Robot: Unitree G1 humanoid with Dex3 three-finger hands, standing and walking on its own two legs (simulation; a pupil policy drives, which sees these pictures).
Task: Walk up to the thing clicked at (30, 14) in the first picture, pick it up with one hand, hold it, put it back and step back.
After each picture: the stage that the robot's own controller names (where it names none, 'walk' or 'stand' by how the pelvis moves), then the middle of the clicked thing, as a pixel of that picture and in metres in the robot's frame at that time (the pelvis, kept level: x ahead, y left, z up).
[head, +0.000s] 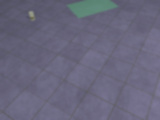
stand; (31, 15) +2.13 +0.72 -0.72
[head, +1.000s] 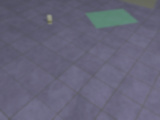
walk; (49, 19) +2.07 +0.36 -0.70
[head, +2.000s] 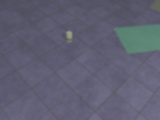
walk; (69, 36) +1.45 +0.09 -0.72
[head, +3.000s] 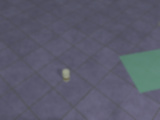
walk; (66, 75) +0.92 +0.12 -0.72
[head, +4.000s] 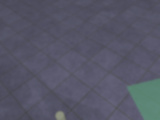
walk; (60, 118) +0.53 +0.22 -0.69
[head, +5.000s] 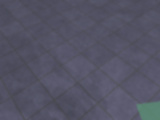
stand; out of the picture +0.37 +0.19 -0.70
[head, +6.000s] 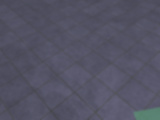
stand; out of the picture +0.34 +0.19 -0.73
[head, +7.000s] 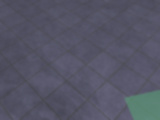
stand; out of the picture +0.36 +0.23 -0.71
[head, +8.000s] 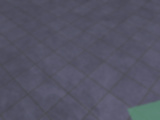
stand; out of the picture +0.33 +0.24 -0.72
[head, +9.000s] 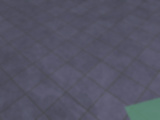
stand; out of the picture +0.34 +0.24 -0.73
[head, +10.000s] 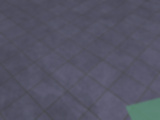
stand; out of the picture +0.34 +0.24 -0.73
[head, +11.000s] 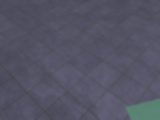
stand; out of the picture +0.35 +0.24 -0.73
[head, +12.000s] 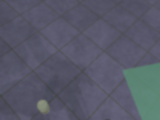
go down; (43, 106) +0.39 +0.22 -0.59
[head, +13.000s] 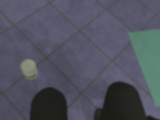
go down; (29, 69) +0.46 +0.22 -0.32
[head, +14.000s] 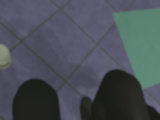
close in; (0, 56) +0.45 +0.24 -0.26
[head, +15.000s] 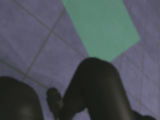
close in; out of the picture +0.44 +0.27 -0.23
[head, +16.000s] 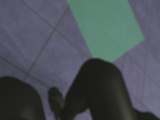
lift; out of the picture +0.43 +0.28 -0.24
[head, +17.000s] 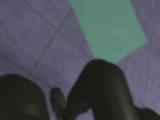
lift; out of the picture +0.39 +0.25 -0.23
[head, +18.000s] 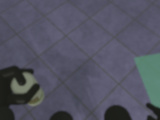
lift; (29, 90) +0.33 +0.19 -0.04
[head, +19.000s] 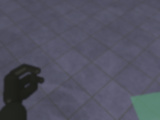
go down; out of the picture +0.12 +0.01 -0.62
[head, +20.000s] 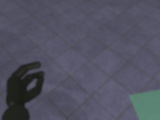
stand; out of the picture +0.03 -0.05 -0.69
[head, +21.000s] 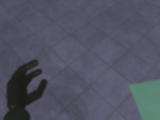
stand; out of the picture +0.04 -0.05 -0.66
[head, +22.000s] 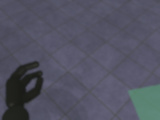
stand; out of the picture +0.03 -0.05 -0.68
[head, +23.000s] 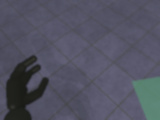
stand; out of the picture +0.04 -0.04 -0.63
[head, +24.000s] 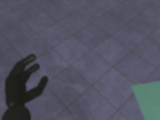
stand; out of the picture +0.04 -0.04 -0.64
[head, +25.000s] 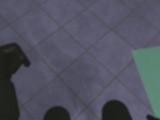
crouch; out of the picture +0.08 -0.04 -0.50
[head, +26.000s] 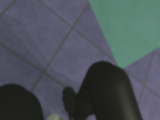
lower; out of the picture +0.14 -0.04 -0.27
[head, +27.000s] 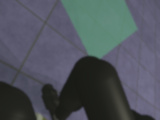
lower; out of the picture +0.16 -0.05 -0.26
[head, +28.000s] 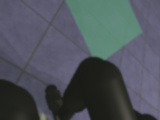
lower; out of the picture +0.15 -0.05 -0.26
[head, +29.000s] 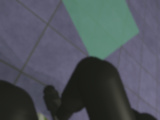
lower; out of the picture +0.16 -0.05 -0.26
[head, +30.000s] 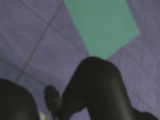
lower; out of the picture +0.16 -0.05 -0.26
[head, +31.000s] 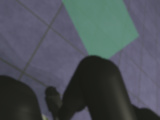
open; out of the picture +0.16 -0.05 -0.25
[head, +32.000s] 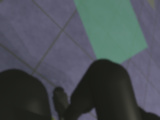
stand; out of the picture +0.16 -0.05 -0.25
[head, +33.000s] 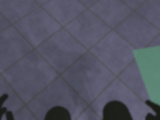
walk; out of the picture +0.08 -0.05 -0.51
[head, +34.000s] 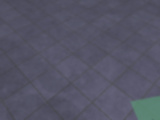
stand; out of the picture +0.03 -0.05 -0.69
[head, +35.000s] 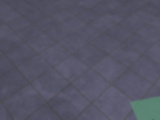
stand; out of the picture +0.03 -0.05 -0.69
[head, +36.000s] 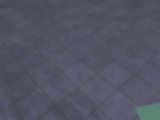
stand; out of the picture +0.05 -0.06 -0.74
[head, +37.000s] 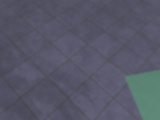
walk; out of the picture +0.10 -0.08 -0.73
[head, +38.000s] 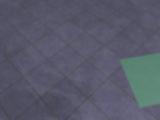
walk; out of the picture +0.30 +0.03 -0.73
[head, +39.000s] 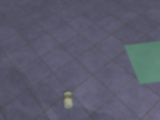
stand; (68, 100) +0.60 +0.19 -0.72
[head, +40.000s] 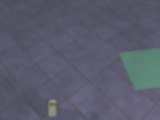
stand; (52, 108) +0.59 +0.28 -0.74
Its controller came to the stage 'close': yes
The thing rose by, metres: 0.66
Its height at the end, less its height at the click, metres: -0.02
